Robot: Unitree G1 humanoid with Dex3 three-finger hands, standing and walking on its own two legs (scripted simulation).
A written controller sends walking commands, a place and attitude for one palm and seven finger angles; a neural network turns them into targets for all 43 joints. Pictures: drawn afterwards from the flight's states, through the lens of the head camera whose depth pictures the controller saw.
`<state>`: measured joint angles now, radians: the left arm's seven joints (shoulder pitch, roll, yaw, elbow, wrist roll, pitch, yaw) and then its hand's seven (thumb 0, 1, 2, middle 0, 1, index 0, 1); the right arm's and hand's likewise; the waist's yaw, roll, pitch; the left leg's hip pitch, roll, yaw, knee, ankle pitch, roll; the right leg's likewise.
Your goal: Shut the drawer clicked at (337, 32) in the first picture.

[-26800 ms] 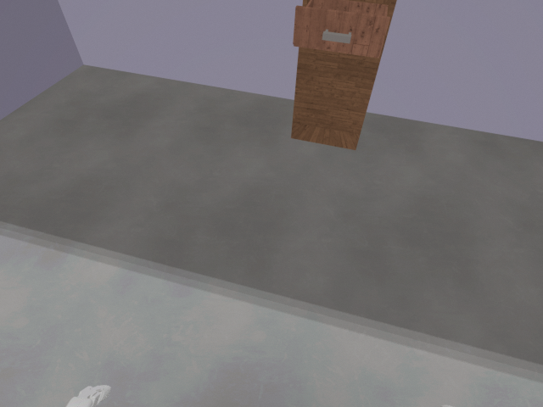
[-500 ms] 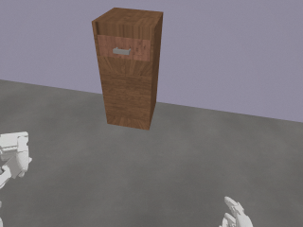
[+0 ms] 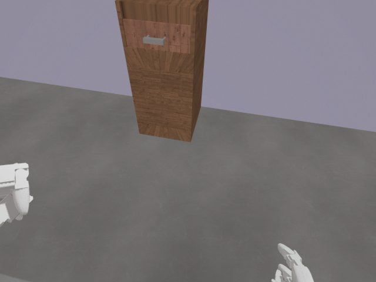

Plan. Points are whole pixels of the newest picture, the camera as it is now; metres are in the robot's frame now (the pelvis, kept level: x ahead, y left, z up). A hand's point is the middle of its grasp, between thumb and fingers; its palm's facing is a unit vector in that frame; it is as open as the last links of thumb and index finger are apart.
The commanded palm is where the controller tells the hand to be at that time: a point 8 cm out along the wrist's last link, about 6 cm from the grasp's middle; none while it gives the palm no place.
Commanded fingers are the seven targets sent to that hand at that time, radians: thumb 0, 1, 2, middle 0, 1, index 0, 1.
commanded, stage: stop stepping back and stand still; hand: left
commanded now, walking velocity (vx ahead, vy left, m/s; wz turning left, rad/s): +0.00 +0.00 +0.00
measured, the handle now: (155, 39) +1.23 +0.20 +0.00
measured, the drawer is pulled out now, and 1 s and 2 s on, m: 0.00 0.00 0.00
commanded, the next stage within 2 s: let the arm hang, fingers relaxed in 0.10 s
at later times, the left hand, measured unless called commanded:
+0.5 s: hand out of the picture +0.07 +0.18 -0.14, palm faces -0.02 -0.97 -0.25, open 3.1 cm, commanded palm none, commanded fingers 0.00 0.90 0.90 -0.76 -0.91 -0.76 -0.91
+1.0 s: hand out of the picture -0.01 +0.21 -0.15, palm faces +0.04 -0.96 -0.27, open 7.0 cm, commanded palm none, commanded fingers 0.00 0.90 0.90 -0.20 -0.30 -0.20 -0.30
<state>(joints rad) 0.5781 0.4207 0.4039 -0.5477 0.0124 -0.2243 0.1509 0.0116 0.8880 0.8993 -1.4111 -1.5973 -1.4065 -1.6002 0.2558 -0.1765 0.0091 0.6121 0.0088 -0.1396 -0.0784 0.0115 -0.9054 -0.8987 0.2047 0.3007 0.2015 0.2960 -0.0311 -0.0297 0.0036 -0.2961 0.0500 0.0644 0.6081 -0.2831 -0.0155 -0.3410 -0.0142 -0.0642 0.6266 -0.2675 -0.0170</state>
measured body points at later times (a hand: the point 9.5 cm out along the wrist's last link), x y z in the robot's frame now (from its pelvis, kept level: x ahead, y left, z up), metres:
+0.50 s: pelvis -0.02 -0.01 +0.01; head +0.01 -0.01 +0.46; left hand +0.08 +0.23 -0.12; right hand +0.10 -0.25 -0.12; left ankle +0.02 +0.12 -0.72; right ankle +0.02 -0.12 -0.72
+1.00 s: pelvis -0.02 +0.00 +0.02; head -0.01 -0.02 +0.47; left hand -0.01 +0.26 -0.13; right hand -0.02 -0.24 -0.15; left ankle +0.02 +0.12 -0.72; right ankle +0.02 -0.12 -0.72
